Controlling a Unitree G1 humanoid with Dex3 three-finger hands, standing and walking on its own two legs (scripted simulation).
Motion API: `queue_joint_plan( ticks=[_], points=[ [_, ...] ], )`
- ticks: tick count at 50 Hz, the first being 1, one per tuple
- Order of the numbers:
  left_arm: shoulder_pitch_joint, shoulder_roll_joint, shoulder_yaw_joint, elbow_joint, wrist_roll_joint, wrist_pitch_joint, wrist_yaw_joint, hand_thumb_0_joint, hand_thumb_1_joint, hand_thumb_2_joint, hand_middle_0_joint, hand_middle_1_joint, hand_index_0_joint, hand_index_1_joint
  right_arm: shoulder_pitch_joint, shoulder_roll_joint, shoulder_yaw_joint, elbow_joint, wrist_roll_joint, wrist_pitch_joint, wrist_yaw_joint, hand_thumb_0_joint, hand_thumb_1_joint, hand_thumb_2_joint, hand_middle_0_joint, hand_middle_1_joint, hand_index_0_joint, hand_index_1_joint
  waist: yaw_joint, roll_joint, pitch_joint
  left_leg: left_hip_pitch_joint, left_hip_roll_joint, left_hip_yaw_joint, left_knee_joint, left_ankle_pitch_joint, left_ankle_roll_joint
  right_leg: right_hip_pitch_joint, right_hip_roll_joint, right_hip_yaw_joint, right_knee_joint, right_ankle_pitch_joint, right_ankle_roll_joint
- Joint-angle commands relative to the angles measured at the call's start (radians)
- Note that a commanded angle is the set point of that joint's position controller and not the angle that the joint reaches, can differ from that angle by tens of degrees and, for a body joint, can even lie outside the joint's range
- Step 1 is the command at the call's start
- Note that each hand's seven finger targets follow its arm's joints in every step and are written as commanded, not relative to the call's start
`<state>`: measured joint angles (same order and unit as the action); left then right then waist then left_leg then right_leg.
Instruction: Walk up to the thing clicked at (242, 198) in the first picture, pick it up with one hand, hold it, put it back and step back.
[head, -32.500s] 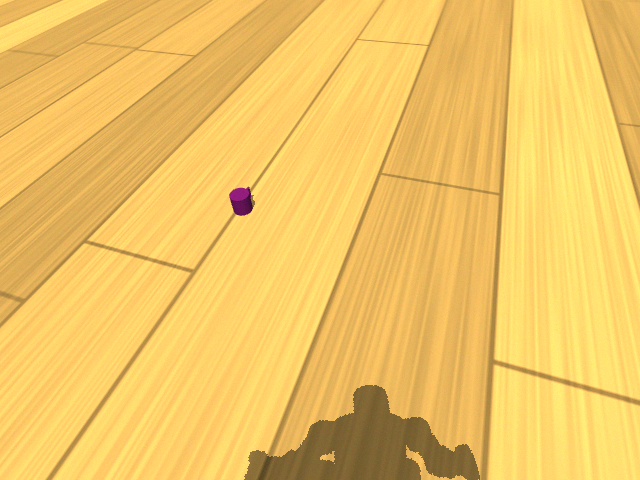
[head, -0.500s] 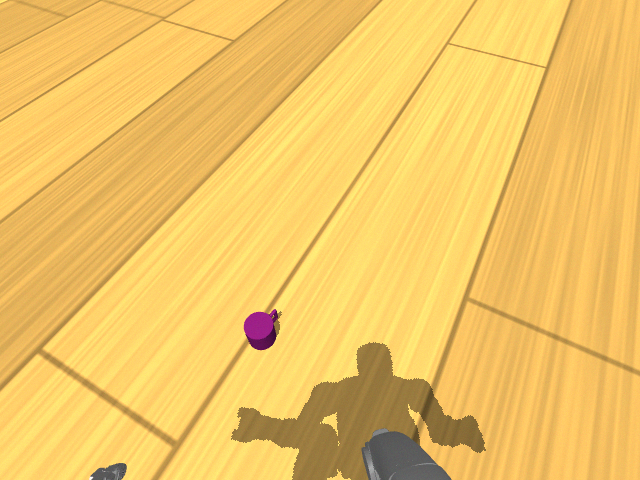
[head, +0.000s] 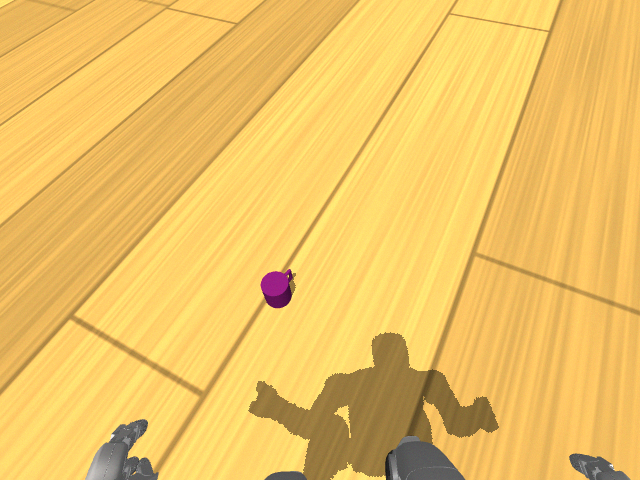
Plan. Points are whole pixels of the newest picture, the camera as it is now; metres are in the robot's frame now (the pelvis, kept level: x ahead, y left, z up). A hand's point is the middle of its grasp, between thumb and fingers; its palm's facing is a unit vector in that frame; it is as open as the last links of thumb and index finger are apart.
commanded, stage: step back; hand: left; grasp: from above
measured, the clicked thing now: (279, 286) +0.73 +0.20 -0.70
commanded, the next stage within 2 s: none
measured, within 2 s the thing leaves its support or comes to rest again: neither
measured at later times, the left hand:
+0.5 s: hand out of the picture -0.06 +0.25 -0.13, palm faces -0.12 -0.91 -0.40, open 7.4 cm
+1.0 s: hand out of the picture -0.21 +0.25 -0.14, palm faces -0.13 -0.91 -0.40, open 7.4 cm
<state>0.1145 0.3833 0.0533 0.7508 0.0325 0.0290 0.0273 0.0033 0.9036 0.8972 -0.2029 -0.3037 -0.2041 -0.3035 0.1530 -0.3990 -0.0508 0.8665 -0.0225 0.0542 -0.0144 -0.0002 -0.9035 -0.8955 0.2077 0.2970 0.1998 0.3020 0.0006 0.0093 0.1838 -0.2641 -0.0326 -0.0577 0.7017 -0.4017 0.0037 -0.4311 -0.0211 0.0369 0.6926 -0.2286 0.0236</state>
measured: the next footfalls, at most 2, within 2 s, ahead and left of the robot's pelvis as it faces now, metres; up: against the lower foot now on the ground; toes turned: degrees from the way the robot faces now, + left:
right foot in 0.38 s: -0.12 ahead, -0.14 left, +0.00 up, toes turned -4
left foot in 0.66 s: -0.18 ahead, +0.11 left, +0.00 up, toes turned -5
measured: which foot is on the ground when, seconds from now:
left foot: down 0.00-0.40, up 0.42-0.64, down 0.66-1.00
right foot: down 0.00-0.02, up 0.04-0.36, down 0.38-0.68, up 0.70-0.98, down 1.00-1.00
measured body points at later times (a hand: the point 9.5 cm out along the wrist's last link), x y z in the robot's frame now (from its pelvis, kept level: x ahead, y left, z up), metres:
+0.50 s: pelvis -0.16 -0.01 +0.01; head -0.11 -0.03 +0.46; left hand -0.05 +0.29 -0.10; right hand -0.07 -0.34 -0.11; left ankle -0.10 +0.12 -0.65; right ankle -0.16 -0.14 -0.71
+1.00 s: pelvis -0.32 -0.02 +0.00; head -0.27 -0.02 +0.45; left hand -0.20 +0.30 -0.11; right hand -0.23 -0.35 -0.10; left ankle -0.22 +0.11 -0.71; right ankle -0.37 -0.14 -0.72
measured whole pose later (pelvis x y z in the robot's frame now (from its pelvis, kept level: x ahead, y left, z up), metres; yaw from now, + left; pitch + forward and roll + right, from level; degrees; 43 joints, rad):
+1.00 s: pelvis -0.32 -0.02 +0.00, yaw -8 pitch -2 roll +0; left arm 0.20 0.40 0.07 0.89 0.04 0.03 -0.01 0.00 0.91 0.90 -0.20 -0.30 -0.20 -0.30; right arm 0.13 -0.39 -0.04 0.83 -0.05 0.03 -0.01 0.00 -0.90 -0.90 0.21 0.30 0.20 0.30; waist 0.02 0.00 0.13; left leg -0.42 0.06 0.02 0.67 -0.22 0.00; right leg -0.21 0.03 0.05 0.65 -0.44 -0.01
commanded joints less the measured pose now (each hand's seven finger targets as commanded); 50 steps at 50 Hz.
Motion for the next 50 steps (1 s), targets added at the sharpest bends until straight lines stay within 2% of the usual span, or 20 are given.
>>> queue_joint_plan(
  ticks=[1,2,6,12,18,19,20,21,24,29,32,33,34,35,37,40,46,48,49,50],
  points=[
    [-0.023,0.193,0.070,-0.082,-0.018,0.001,0.015,0.000,0.900,0.900,-0.200,-0.300,-0.200,-0.300,0.035,-0.354,-0.103,-0.078,-0.024,-0.033,0.012,0.000,-0.900,-0.900,0.200,0.300,0.200,0.300,-0.043,0.248,-0.202,-0.019,0.406,-0.482,-0.406,0.248,0.239,-0.077,0.149,0.048,0.302,-0.407,-0.034],
    [-0.074,0.216,0.084,-0.069,0.002,-0.001,0.025,0.000,0.900,0.900,-0.200,-0.300,-0.200,-0.300,0.016,-0.362,-0.107,-0.081,-0.023,-0.042,0.011,0.000,-0.900,-0.900,0.200,0.300,0.200,0.300,-0.069,0.217,-0.164,-0.118,0.458,-0.567,-0.431,0.280,0.318,-0.042,0.140,0.165,0.486,-0.443,-0.028],
    [0.098,0.212,0.092,0.012,-0.022,0.007,0.008,0.000,0.900,0.900,-0.200,-0.300,-0.200,-0.300,-0.089,-0.225,-0.065,-0.098,-0.017,-0.055,-0.013,0.000,-0.900,-0.900,0.200,0.300,0.200,0.300,0.053,0.112,-0.146,-0.019,0.279,-0.215,-0.290,0.472,0.210,-0.096,0.130,0.178,0.638,-0.242,-0.028],
    [0.049,0.178,0.080,-0.017,-0.005,0.001,-0.008,0.000,0.900,0.900,-0.200,-0.300,-0.200,-0.300,0.040,-0.236,-0.078,-0.091,-0.012,-0.051,-0.019,0.000,-0.900,-0.900,0.200,0.300,0.200,0.300,-0.035,0.135,-0.216,0.190,0.303,-0.185,-0.217,0.572,0.261,-0.058,0.082,0.093,0.311,-0.309,0.021],
    [0.222,0.188,0.085,0.081,0.007,-0.016,-0.014,0.000,0.900,0.900,-0.200,-0.300,-0.200,-0.300,-0.027,-0.227,-0.059,-0.115,0.002,-0.014,-0.007,0.000,-0.900,-0.900,0.200,0.300,0.200,0.300,0.037,0.123,-0.264,-0.072,0.215,-0.099,-0.078,0.318,0.117,0.315,0.037,0.012,-0.277,-0.006,-0.042],
    [0.195,0.262,0.106,0.060,0.021,-0.022,-0.017,0.000,0.900,0.900,-0.200,-0.300,-0.200,-0.300,0.003,-0.176,-0.049,-0.122,0.008,-0.011,-0.004,0.000,-0.900,-0.900,0.200,0.300,0.200,0.300,0.018,-0.077,-0.223,-0.276,0.082,-0.061,0.055,0.057,0.048,0.355,-0.118,0.286,-0.310,-0.059,-0.102],
    [0.131,0.368,0.125,0.027,0.013,-0.015,-0.018,0.000,0.900,0.900,-0.200,-0.300,-0.200,-0.300,-0.060,-0.161,-0.052,-0.134,0.016,-0.012,-0.022,0.000,-0.900,-0.900,0.200,0.300,0.200,0.300,0.069,-0.303,-0.186,-0.250,-0.065,-0.020,0.301,-0.213,0.004,0.104,-0.357,0.515,-0.397,-0.006,-0.285],
    [0.055,0.381,0.124,-0.005,0.014,-0.024,-0.012,0.000,0.900,0.900,-0.200,-0.300,-0.200,-0.300,-0.060,-0.204,-0.070,-0.128,0.014,-0.007,-0.028,0.000,-0.900,-0.900,0.200,0.300,0.200,0.300,0.045,-0.271,-0.128,-0.199,-0.017,-0.134,0.484,-0.225,-0.005,-0.043,-0.421,0.575,-0.422,0.011,-0.337],
    [-0.061,0.247,0.095,-0.028,0.011,-0.021,0.001,0.000,0.900,0.900,-0.200,-0.300,-0.200,-0.300,0.047,-0.197,-0.057,-0.071,0.034,-0.020,-0.023,0.000,-0.900,-0.900,0.200,0.300,0.200,0.300,-0.028,-0.133,-0.131,-0.195,-0.079,-0.100,0.523,-0.083,-0.004,0.039,-0.215,0.210,-0.256,0.239,-0.230],
    [0.034,0.240,0.088,-0.029,0.020,-0.003,0.013,0.000,0.900,0.900,-0.200,-0.300,-0.200,-0.300,0.028,-0.161,-0.040,-0.097,0.009,-0.035,-0.019,0.000,-0.900,-0.900,0.200,0.300,0.200,0.300,0.039,-0.200,-0.179,-0.185,-0.011,-0.003,0.114,-0.117,-0.008,0.278,-0.209,0.186,-0.163,0.377,-0.203],
    [0.009,0.232,0.075,-0.040,-0.007,0.017,0.004,0.000,0.900,0.900,-0.200,-0.300,-0.200,-0.300,0.127,-0.156,-0.050,-0.051,-0.003,-0.047,-0.017,0.000,-0.900,-0.900,0.200,0.300,0.200,0.300,0.000,-0.151,-0.242,-0.008,-0.006,0.075,-0.299,0.183,0.010,0.281,-0.161,0.139,-0.009,0.352,-0.149],
    [0.052,0.197,0.058,-0.043,-0.008,0.023,0.000,0.000,0.900,0.900,-0.200,-0.300,-0.200,-0.300,0.106,-0.197,-0.064,-0.057,-0.013,-0.052,-0.017,0.000,-0.900,-0.900,0.200,0.300,0.200,0.300,0.022,-0.058,-0.256,0.090,0.098,-0.096,-0.316,0.294,0.044,0.147,-0.106,0.118,0.065,0.211,-0.104],
    [0.085,0.146,0.047,-0.041,-0.014,0.024,-0.004,0.000,0.900,0.900,-0.200,-0.300,-0.200,-0.300,0.061,-0.287,-0.084,-0.075,-0.029,-0.051,-0.017,0.000,-0.900,-0.900,0.200,0.300,0.200,0.300,0.044,0.156,-0.251,0.175,0.319,-0.378,-0.333,0.469,0.142,-0.080,0.043,0.021,0.233,-0.173,-0.050],
    [0.000,0.196,0.065,-0.054,-0.017,0.026,0.014,0.000,0.900,0.900,-0.200,-0.300,-0.200,-0.300,0.058,-0.372,-0.097,-0.101,-0.018,-0.051,-0.008,0.000,-0.900,-0.900,0.200,0.300,0.200,0.300,-0.027,0.222,-0.255,0.020,0.460,-0.490,-0.340,0.578,0.286,-0.032,0.082,0.070,0.401,-0.455,-0.036],
    [-0.032,0.204,0.073,-0.025,-0.017,0.030,0.013,0.000,0.900,0.900,-0.200,-0.300,-0.200,-0.300,0.007,-0.292,-0.080,-0.084,-0.017,-0.059,-0.020,0.000,-0.900,-0.900,0.200,0.300,0.200,0.300,-0.003,0.079,-0.208,-0.019,0.371,-0.333,-0.306,0.618,0.266,-0.031,0.108,0.191,0.572,-0.376,-0.049],
    [0.076,0.205,0.080,0.016,-0.017,0.031,-0.001,0.000,0.900,0.900,-0.200,-0.300,-0.200,-0.300,-0.046,-0.245,-0.063,-0.104,-0.015,-0.058,-0.028,0.000,-0.900,-0.900,0.200,0.300,0.200,0.300,0.045,0.115,-0.175,-0.032,0.303,-0.201,-0.257,0.592,0.233,-0.026,0.104,0.143,0.600,-0.289,-0.025],
    [0.065,0.188,0.067,0.042,0.000,-0.008,-0.028,0.000,0.900,0.900,-0.200,-0.300,-0.200,-0.300,0.023,-0.258,-0.079,-0.089,-0.025,-0.048,-0.012,0.000,-0.900,-0.900,0.200,0.300,0.200,0.300,-0.027,0.171,-0.247,0.079,0.268,-0.192,-0.290,0.069,0.208,0.098,0.043,-0.003,0.052,-0.309,-0.015],
    [0.176,0.164,0.069,0.110,-0.002,-0.024,-0.026,0.000,0.900,0.900,-0.200,-0.300,-0.200,-0.300,-0.015,-0.267,-0.077,-0.084,-0.021,-0.030,-0.006,0.000,-0.900,-0.900,0.200,0.300,0.200,0.300,0.033,0.185,-0.240,-0.017,0.243,-0.136,-0.233,0.051,0.168,0.270,0.051,-0.047,-0.260,-0.167,-0.052],
    [0.204,0.184,0.079,0.138,0.008,-0.034,-0.021,0.000,0.900,0.900,-0.200,-0.300,-0.200,-0.300,0.001,-0.226,-0.062,-0.081,-0.020,-0.025,-0.003,0.000,-0.900,-0.900,0.200,0.300,0.200,0.300,0.044,0.097,-0.238,-0.094,0.186,-0.078,-0.121,0.030,0.128,0.354,0.051,-0.012,-0.349,-0.125,-0.064],
    [0.191,0.246,0.096,0.133,0.024,-0.043,-0.018,0.000,0.900,0.900,-0.200,-0.300,-0.200,-0.300,0.024,-0.157,-0.041,-0.089,-0.013,-0.026,0.000,0.000,-0.900,-0.900,0.200,0.300,0.200,0.300,0.031,-0.084,-0.190,-0.296,0.077,-0.023,0.050,-0.090,0.056,0.392,-0.082,0.260,-0.377,-0.265,-0.104]
  ],
)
